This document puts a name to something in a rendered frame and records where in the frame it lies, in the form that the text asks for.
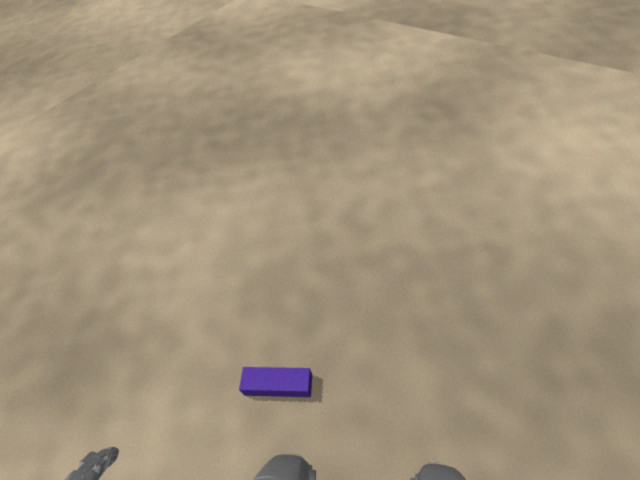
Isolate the carton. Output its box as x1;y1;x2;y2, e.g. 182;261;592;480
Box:
239;367;312;397

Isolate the left robot hand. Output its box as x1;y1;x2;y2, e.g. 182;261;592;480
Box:
65;447;119;480

